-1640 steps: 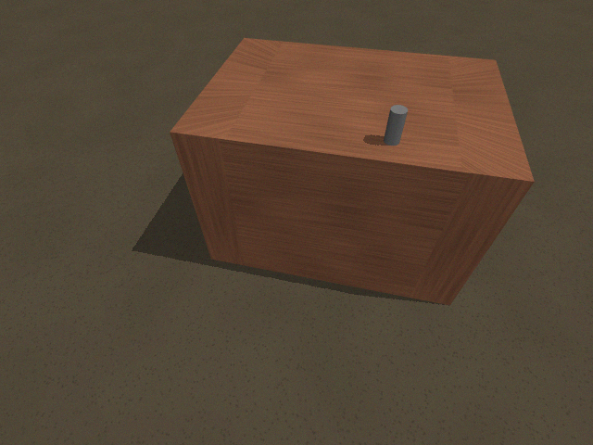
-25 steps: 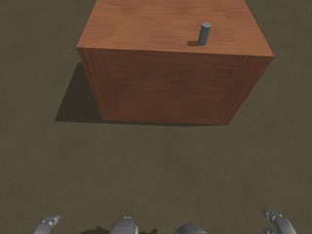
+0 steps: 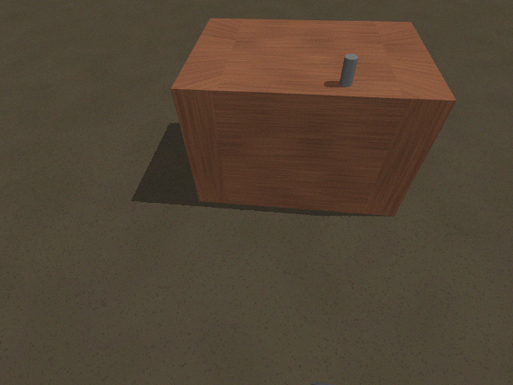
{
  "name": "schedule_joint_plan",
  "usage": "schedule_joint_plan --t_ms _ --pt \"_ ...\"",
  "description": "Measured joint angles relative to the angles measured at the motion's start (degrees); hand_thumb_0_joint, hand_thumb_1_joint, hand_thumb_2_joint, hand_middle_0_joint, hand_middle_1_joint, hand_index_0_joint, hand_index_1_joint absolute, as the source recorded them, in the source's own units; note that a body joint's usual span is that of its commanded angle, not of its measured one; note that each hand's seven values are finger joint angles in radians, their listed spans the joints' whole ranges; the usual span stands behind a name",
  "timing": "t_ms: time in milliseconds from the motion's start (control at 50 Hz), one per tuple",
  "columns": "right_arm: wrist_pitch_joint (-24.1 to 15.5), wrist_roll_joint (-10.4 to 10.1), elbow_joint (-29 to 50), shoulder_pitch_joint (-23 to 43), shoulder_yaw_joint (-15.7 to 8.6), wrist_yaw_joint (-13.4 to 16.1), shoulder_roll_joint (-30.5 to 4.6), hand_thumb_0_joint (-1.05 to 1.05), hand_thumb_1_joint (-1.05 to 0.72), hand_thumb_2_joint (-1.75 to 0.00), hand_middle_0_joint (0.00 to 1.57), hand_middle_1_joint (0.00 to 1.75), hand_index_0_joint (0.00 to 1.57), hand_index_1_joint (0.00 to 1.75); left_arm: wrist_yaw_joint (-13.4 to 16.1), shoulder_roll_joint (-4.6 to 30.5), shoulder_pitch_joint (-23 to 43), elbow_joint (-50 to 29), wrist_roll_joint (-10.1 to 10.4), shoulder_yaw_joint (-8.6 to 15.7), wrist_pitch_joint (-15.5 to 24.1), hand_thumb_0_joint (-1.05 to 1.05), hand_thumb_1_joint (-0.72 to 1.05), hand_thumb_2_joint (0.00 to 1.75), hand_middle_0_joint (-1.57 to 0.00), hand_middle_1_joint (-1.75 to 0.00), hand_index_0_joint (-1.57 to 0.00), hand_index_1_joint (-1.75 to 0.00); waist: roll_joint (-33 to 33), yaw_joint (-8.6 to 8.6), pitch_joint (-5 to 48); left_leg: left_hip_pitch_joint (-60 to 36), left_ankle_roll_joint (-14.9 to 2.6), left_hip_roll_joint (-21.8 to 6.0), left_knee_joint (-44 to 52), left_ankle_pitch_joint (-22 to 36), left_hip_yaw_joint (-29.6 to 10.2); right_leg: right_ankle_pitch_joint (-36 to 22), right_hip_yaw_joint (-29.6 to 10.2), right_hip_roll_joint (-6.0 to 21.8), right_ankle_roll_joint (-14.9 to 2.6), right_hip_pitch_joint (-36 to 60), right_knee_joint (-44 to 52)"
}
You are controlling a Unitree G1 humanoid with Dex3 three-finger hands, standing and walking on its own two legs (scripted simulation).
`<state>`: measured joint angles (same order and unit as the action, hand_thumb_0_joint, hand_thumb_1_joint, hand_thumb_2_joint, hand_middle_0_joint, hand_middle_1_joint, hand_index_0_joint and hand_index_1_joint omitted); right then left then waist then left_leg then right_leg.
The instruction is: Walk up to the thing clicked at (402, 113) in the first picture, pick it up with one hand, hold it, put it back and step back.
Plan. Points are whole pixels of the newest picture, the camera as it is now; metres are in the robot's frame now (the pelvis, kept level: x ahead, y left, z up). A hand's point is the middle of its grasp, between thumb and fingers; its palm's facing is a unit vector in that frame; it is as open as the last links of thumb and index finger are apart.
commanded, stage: step back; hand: right
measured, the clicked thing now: (348, 70) +1.10 -0.26 -0.06
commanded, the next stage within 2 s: stand in 0.82 s
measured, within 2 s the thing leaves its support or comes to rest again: neither
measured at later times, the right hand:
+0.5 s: hand out of the picture +0.11 -0.26 -0.15, palm faces -0.07 +0.92 -0.38, open 7.4 cm
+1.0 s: hand out of the picture +0.16 -0.23 -0.13, palm faces +0.00 +0.94 -0.34, open 7.4 cm
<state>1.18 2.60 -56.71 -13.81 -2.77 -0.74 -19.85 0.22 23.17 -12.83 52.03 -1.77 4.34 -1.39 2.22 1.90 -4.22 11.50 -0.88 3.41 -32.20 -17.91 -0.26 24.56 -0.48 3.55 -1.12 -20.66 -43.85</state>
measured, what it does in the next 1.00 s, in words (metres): steps on the spot: left foot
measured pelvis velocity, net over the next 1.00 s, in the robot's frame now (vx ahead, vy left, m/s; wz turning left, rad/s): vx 0.05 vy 0.02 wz -0.01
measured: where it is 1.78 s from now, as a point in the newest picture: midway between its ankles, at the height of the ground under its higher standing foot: outside the picture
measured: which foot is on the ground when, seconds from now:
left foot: down 0.00-0.20, up 0.22-0.44, down 0.46-1.00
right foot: down 0.00-1.00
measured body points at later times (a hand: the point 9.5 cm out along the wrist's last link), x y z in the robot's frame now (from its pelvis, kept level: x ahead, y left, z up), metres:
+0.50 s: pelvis +0.03 +0.01 +0.00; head +0.05 +0.00 +0.45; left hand +0.06 +0.33 -0.12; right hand +0.12 -0.31 -0.12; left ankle +0.07 +0.15 -0.73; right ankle +0.03 -0.12 -0.72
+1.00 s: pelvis +0.05 +0.02 +0.02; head +0.06 +0.03 +0.47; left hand +0.15 +0.32 -0.11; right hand +0.16 -0.28 -0.10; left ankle +0.06 +0.15 -0.73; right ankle +0.03 -0.12 -0.73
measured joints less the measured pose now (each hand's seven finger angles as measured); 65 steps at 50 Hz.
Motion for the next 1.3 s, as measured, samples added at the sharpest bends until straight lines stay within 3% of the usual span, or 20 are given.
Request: schedule_joint_plan --t_ms 60,140,200,240,280,320,420,480,500,580,640,720,960,1300 --pt "-0.4 0.1 -0.2 -0.5 0.3 -0.3 0.1 0.01 -0.90 -0.90 0.21 0.30 0.21 0.30 -1.1 -0.5 -0.9 2.2 0.4 -0.5 0.0 0.01 0.90 0.90 -0.21 -0.30 -0.20 -0.30 -1.2 -1.63 1.9 -0.3 -1.15 -2.0 0.9 0.1 -0.7 2.7 0.5 -2.0 -0.04 0.1 -2.2" --pt "-0.8 0.0 0.2 0.9 0.3 -0.7 0.0 0.01 -0.90 -0.90 0.21 0.30 0.21 0.30 -1.6 -0.4 -2.0 3.5 0.6 -0.2 1.4 0.01 0.90 0.90 -0.21 -0.30 -0.20 -0.30 -0.6 -1.46 2.3 -0.1 0.69 -3.0 0.8 0.4 0.1 -3.0 1.2 -1.9 0.11 3.9 6.3" --pt "0.1 -0.4 0.5 2.2 0.0 -0.5 -1.1 0.01 -0.90 -0.90 0.21 0.30 0.21 0.30 -1.1 -1.9 -1.8 4.9 -0.2 -0.1 2.2 0.01 0.90 0.90 -0.21 -0.30 -0.20 -0.30 -3.6 -1.38 1.6 1.7 0.57 -5.4 -4.8 -4.8 -1.6 -8.9 2.9 -4.5 -0.39 6.2 10.3" --pt "0.5 -0.4 0.4 2.2 -0.2 -0.2 -1.2 0.00 -0.90 -0.90 0.21 0.30 0.20 0.30 -1.0 -2.6 -2.1 4.9 -0.8 -0.2 2.8 0.01 0.90 0.90 -0.21 -0.30 -0.21 -0.30 -3.8 -0.68 2.4 4.9 0.17 -4.0 -11.3 -9.3 -3.3 -8.3 3.4 -4.6 -1.19 5.9 10.4" --pt "0.2 -0.7 0.3 2.3 -0.3 -0.3 -1.6 0.00 -0.90 -0.90 0.20 0.30 0.20 0.30 -0.9 -3.0 -2.0 4.8 -0.8 -0.3 3.1 0.01 0.90 0.90 -0.21 -0.30 -0.21 -0.30 -3.2 0.28 2.1 7.4 0.06 -2.7 -15.9 -9.7 -3.2 -8.2 3.0 -3.8 -1.92 6.1 11.1" --pt "-0.4 -0.9 0.3 2.4 -0.6 -0.3 -2.6 0.00 -0.90 -0.90 0.20 0.30 0.20 0.30 -0.7 -3.6 -1.9 4.8 -0.7 -0.5 3.7 0.01 0.90 0.90 -0.21 -0.30 -0.21 -0.30 -3.6 0.52 1.4 9.0 0.01 -2.8 -16.8 -8.6 -3.6 -9.2 3.2 -3.4 -1.31 6.9 12.9" --pt "-1.1 -0.9 -0.2 2.8 -0.9 -0.2 -3.6 0.00 -0.90 -0.90 0.20 0.30 0.20 0.30 -0.9 -3.4 -1.3 4.9 -0.4 -1.0 4.0 0.01 0.90 0.90 -0.21 -0.30 -0.21 -0.30 -3.8 0.57 0.2 8.6 0.92 -5.0 -8.1 -6.2 -1.7 -8.3 3.5 -1.9 0.33 7.4 12.7" --pt "-1.6 -0.8 -0.9 3.5 -1.0 0.2 -3.1 0.00 -0.90 -0.90 0.20 0.30 0.20 0.30 -0.7 -2.4 -0.2 4.6 0.3 -1.4 3.1 0.01 0.90 0.90 -0.21 -0.30 -0.21 -0.30 -3.0 -0.02 -0.6 5.4 1.43 -4.8 0.5 5.0 -0.1 -5.4 3.4 -0.5 1.47 6.4 8.4" --pt "-1.7 -0.7 -1.3 4.0 -1.0 0.5 -2.5 0.00 -0.90 -0.90 0.20 0.30 0.20 0.30 -0.5 -2.0 0.3 4.6 0.6 -1.4 2.7 0.01 0.90 0.90 -0.21 -0.30 -0.21 -0.30 -1.9 0.08 -1.2 5.0 1.73 -4.1 0.5 5.7 0.6 -4.5 2.6 0.4 1.83 6.1 6.9" --pt "-1.5 -0.9 -2.0 5.5 0.3 0.4 -0.4 0.00 -0.90 -0.90 0.20 0.30 0.20 0.30 -0.2 -1.2 2.0 5.2 1.4 -1.8 1.5 0.01 0.90 0.90 -0.21 -0.30 -0.21 -0.30 -1.1 -0.30 -0.3 5.4 1.50 -4.7 -1.9 2.5 1.5 -2.7 0.9 -0.8 0.87 6.3 7.0" --pt "-1.0 -1.0 -2.7 6.9 1.2 0.3 0.7 0.00 -0.90 -0.90 0.20 0.30 0.20 0.30 -0.2 -1.1 3.1 6.1 1.2 -2.0 1.7 0.01 0.90 0.90 -0.21 -0.30 -0.20 -0.30 -1.7 -0.69 0.4 4.9 1.80 -5.8 -2.2 1.7 1.4 -5.4 1.1 -1.9 2.11 8.2 10.2" --pt "-1.4 -1.5 -3.1 8.8 1.8 0.4 1.5 0.00 -0.90 -0.90 0.20 0.30 0.20 0.30 -0.1 -1.3 4.6 6.9 1.4 -2.4 2.2 0.01 0.90 0.90 -0.21 -0.30 -0.20 -0.30 -1.7 -1.15 0.9 3.7 1.81 -5.9 -0.5 2.0 1.8 -5.9 0.8 -2.0 2.51 9.4 12.4" --pt "-2.1 -2.1 -5.4 11.5 2.0 0.2 0.2 0.00 -0.90 -0.90 0.20 0.30 0.20 0.30 -0.2 -2.8 8.6 9.6 1.7 -3.8 2.6 0.01 0.90 0.90 -0.21 -0.30 -0.20 -0.30 -2.0 -1.66 0.8 -0.7 1.39 -5.1 6.6 5.4 2.5 -9.3 0.4 -1.3 3.20 13.5 19.1" --pt "-1.3 -2.1 -8.5 8.9 1.9 -0.4 -0.3 0.00 -0.90 -0.90 0.20 0.30 0.20 0.30 -0.6 -2.9 7.1 13.2 1.2 -4.2 2.5 0.01 0.90 0.90 -0.21 -0.30 -0.21 -0.30 -2.2 -2.44 0.9 -3.1 1.62 -5.2 12.4 9.8 2.2 -13.5 0.8 -1.5 3.06 15.9 24.8"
